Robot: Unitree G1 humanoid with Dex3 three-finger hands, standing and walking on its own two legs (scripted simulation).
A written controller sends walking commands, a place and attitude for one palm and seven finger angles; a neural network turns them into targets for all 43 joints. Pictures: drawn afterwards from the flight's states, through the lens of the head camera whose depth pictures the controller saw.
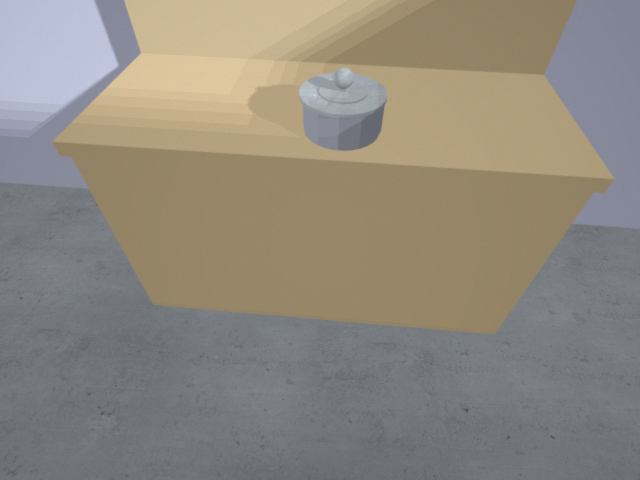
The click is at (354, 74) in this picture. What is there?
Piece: lid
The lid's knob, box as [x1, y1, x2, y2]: [334, 67, 353, 88]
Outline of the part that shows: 343,67 336,71 334,75 334,81 337,86 341,88 346,88 351,84 353,80 353,75 349,69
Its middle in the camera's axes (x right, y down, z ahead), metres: +0.05 -0.36 +0.86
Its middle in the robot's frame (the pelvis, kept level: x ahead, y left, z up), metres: +0.89 +0.00 +0.09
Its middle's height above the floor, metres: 0.86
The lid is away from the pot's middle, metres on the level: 0.00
